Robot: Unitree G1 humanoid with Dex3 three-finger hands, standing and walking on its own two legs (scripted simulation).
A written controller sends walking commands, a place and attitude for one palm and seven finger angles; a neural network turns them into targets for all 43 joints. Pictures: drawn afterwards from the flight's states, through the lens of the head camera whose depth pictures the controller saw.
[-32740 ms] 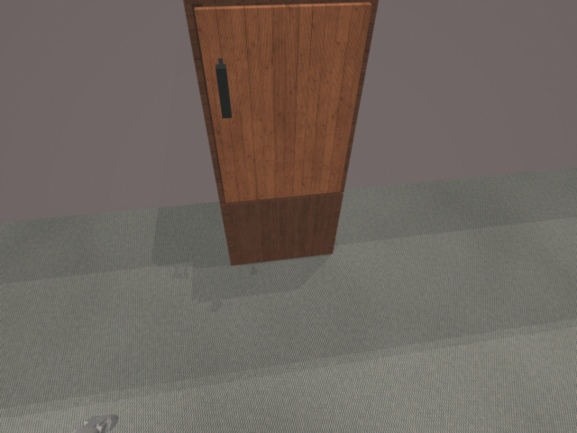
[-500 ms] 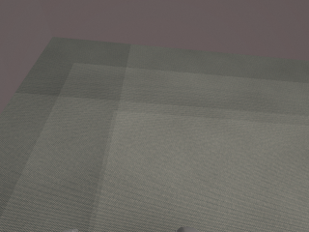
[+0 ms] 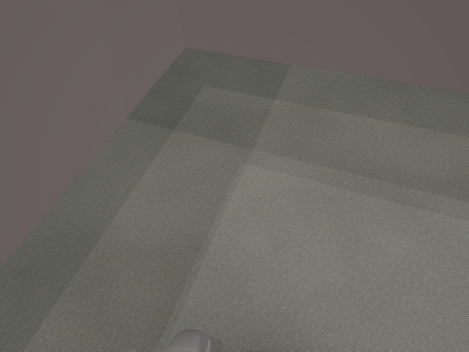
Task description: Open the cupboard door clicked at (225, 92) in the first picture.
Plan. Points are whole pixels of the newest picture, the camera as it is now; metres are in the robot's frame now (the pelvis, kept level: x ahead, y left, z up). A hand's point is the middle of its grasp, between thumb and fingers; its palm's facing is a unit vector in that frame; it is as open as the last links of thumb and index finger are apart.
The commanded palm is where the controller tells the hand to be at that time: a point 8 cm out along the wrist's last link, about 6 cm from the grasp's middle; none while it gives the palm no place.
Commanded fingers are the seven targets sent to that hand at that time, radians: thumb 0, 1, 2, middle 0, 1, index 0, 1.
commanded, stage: turn to face it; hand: left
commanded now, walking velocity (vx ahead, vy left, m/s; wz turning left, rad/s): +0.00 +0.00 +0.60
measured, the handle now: out of the picture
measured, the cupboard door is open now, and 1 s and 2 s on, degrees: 38 38 38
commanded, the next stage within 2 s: none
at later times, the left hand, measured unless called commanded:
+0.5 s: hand out of the picture +0.03 +0.25 -0.17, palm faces +0.32 -0.91 -0.26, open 7.4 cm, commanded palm none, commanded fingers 0.00 0.90 0.90 -0.20 -0.30 -0.20 -0.30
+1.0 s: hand out of the picture +0.00 +0.18 -0.17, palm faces +0.56 -0.78 -0.26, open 7.3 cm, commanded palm none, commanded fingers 0.00 0.90 0.90 -0.20 -0.30 -0.20 -0.30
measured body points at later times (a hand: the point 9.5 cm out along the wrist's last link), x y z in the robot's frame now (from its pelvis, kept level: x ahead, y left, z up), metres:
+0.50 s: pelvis +0.02 +0.02 -0.01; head +0.07 +0.04 +0.44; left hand +0.02 +0.29 -0.15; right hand +0.17 -0.20 -0.15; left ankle -0.02 +0.11 -0.74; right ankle +0.03 -0.14 -0.67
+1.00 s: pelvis +0.06 -0.02 -0.01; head +0.12 +0.01 +0.44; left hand -0.03 +0.22 -0.15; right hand +0.29 -0.18 -0.16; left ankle -0.01 +0.10 -0.71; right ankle +0.06 -0.13 -0.74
